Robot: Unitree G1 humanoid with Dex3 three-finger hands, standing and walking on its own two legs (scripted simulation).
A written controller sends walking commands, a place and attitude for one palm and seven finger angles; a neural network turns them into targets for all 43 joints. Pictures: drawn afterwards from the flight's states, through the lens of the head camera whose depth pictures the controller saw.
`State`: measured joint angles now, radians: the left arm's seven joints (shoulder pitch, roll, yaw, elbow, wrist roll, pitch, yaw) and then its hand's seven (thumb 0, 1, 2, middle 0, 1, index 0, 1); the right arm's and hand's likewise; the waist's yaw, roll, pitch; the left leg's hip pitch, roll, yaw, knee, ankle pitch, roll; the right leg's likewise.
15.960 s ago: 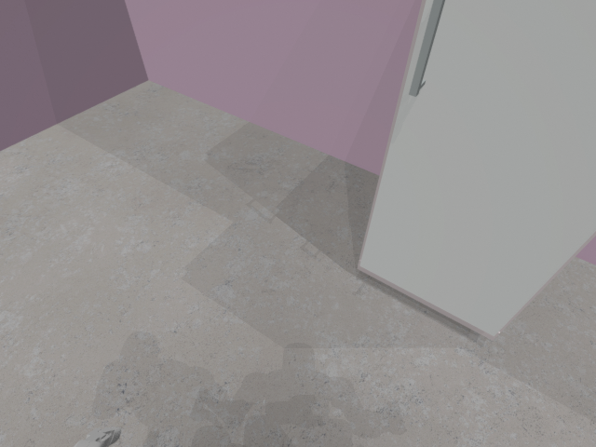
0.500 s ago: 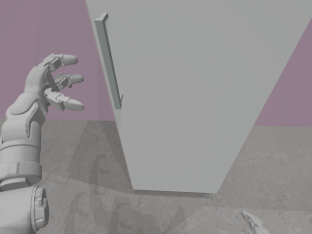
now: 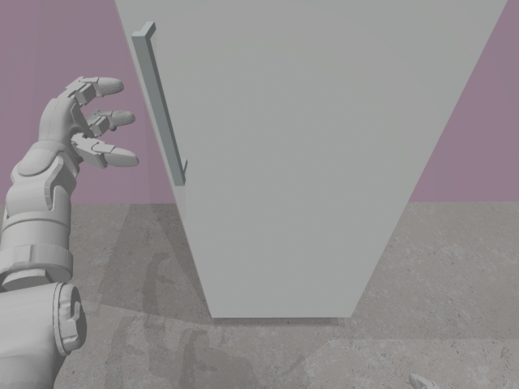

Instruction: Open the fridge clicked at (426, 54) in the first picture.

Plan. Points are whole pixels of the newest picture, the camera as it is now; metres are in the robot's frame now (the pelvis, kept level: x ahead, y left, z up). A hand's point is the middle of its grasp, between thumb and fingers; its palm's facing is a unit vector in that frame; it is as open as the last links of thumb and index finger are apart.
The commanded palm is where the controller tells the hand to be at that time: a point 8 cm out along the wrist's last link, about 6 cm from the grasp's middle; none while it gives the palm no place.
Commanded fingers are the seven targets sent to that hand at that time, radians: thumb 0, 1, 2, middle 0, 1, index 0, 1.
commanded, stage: move the hooked fingers beside the handle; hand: left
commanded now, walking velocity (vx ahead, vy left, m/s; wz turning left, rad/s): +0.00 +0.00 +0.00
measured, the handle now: (166, 115) +0.48 +0.15 +0.20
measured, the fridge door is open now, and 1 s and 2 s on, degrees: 0 0 0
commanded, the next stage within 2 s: feel for the door with the fingertips in 0.94 s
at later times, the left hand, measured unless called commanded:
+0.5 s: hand (113, 138) +0.42 +0.22 +0.20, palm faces +0.05 -1.00 +0.00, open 14.0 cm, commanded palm +0.39 +0.28 +0.21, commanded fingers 0.00 -0.50 0.30 -0.30 -1.20 -0.30 -1.20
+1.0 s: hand (106, 134) +0.42 +0.23 +0.21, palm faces +0.05 -1.00 +0.00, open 14.0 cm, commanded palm +0.39 +0.28 +0.21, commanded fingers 0.00 -0.50 0.30 -0.30 -1.20 -0.30 -1.20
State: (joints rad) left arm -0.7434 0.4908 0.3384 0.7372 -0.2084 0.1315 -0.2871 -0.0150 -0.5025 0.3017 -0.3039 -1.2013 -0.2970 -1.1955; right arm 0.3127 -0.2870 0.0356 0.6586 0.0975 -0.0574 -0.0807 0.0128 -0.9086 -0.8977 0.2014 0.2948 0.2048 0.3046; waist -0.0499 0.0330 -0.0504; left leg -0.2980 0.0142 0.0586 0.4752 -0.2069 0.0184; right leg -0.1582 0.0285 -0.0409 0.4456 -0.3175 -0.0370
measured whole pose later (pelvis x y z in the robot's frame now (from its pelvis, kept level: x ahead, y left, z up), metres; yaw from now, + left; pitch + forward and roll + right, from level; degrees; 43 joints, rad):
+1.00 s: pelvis -0.01 +0.00 +0.00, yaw +0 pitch +2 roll +0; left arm -0.73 0.49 0.35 0.74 -0.20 0.09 -0.27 -0.02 -0.50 0.30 -0.30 -1.20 -0.30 -1.20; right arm 0.31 -0.28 0.04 0.65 0.10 -0.05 -0.09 0.01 -0.91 -0.90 0.20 0.29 0.20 0.30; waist -0.05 0.03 -0.04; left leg -0.31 0.02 0.05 0.49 -0.21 0.02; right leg -0.17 0.03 -0.04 0.45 -0.31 -0.04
